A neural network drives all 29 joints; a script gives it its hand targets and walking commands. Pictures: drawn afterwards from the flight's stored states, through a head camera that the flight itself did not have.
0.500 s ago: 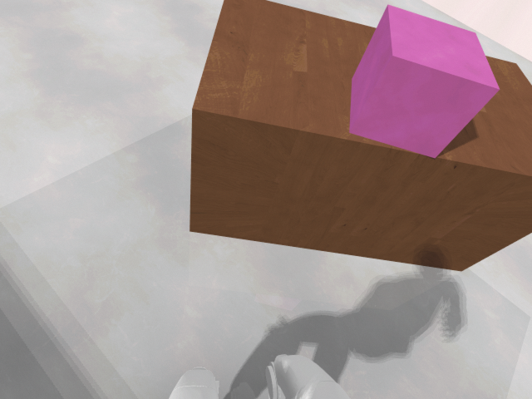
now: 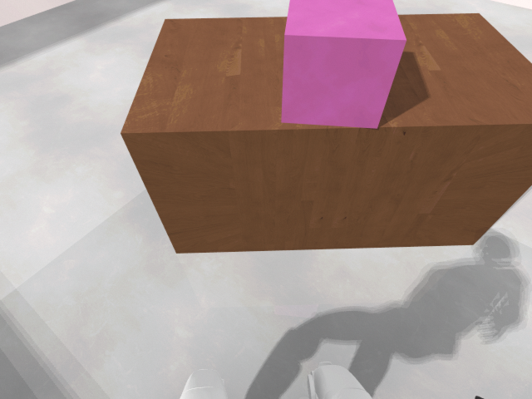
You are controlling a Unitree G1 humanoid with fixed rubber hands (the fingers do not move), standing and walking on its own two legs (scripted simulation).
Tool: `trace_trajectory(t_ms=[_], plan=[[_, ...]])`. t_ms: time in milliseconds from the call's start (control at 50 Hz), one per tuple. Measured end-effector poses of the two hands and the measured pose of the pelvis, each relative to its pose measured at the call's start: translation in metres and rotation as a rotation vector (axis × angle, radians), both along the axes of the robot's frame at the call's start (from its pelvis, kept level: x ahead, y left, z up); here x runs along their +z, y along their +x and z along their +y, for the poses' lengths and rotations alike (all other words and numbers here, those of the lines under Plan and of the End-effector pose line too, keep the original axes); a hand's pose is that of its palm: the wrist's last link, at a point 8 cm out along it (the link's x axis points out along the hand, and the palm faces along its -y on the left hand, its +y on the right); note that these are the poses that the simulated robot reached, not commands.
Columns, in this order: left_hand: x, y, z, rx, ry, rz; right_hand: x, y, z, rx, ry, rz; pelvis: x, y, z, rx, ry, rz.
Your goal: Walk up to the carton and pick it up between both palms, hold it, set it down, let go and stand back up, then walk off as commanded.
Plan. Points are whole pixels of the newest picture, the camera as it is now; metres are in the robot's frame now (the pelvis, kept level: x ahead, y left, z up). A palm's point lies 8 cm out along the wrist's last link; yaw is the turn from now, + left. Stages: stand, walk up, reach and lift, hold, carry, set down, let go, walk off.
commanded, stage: walk up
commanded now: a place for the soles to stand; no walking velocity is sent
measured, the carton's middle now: (334, 58) +0.90 -0.12 +0.04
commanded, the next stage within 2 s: none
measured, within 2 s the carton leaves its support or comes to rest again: neither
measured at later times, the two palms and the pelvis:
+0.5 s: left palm out of the picture +0.13 +0.29 -0.07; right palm out of the picture +0.05 -0.32 -0.10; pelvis +0.02 -0.02 +0.03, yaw -3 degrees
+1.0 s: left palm out of the picture +0.13 +0.29 -0.07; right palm out of the picture +0.10 -0.32 -0.08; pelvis +0.00 -0.02 +0.03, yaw -2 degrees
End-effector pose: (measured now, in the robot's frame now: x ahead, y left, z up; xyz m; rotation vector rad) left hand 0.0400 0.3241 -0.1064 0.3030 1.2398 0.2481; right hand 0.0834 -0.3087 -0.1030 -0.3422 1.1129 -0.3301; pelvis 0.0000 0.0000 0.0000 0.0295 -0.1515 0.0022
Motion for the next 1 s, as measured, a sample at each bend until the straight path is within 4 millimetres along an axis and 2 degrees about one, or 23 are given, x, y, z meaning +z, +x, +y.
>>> trace_trajectory(t_ms=[40,140,240,320,440,540,640,720,820,1000], plan=[[0.011,0.000,-0.012,-0.001,0.019,0.001,-0.007,-0.001,-0.007,-0.011,0.031,0.014,0.003,0.000,-0.011,-0.008,0.007,0.001],[0.042,0.013,-0.027,-0.041,0.069,0.023,-0.005,-0.019,-0.018,-0.051,0.086,0.057,0.022,0.000,-0.028,-0.056,-0.019,0.063],[0.047,0.039,-0.040,-0.074,0.092,-0.021,-0.006,-0.043,-0.030,-0.079,0.103,0.136,0.025,0.006,-0.040,-0.070,-0.019,0.084],[0.046,0.058,-0.046,-0.100,0.085,-0.058,-0.006,-0.049,-0.031,-0.088,0.114,0.180,0.026,0.010,-0.041,-0.071,-0.019,0.090],[0.040,0.081,-0.038,-0.115,0.062,-0.097,0.000,-0.041,-0.020,-0.076,0.103,0.174,0.026,0.015,-0.028,-0.065,-0.033,0.099],[0.031,0.096,-0.033,-0.105,0.020,-0.143,0.013,-0.028,-0.013,-0.034,0.069,0.148,0.027,0.017,-0.017,-0.045,-0.027,0.099],[0.019,0.095,-0.044,-0.106,-0.020,-0.144,0.027,-0.002,-0.021,-0.011,0.033,0.079,0.027,0.018,-0.021,-0.046,-0.022,0.099],[0.017,0.092,-0.049,-0.126,-0.031,-0.139,0.032,0.014,-0.021,0.005,0.028,0.031,0.027,0.015,-0.021,-0.047,-0.023,0.097],[0.023,0.092,-0.046,-0.129,-0.020,-0.161,0.031,0.018,-0.017,0.019,0.046,0.004,0.027,0.012,-0.020,-0.046,-0.023,0.093],[0.035,0.087,-0.038,-0.124,0.006,-0.193,0.026,0.014,-0.008,0.024,0.077,-0.009,0.028,0.004,-0.016,-0.041,-0.023,0.086]])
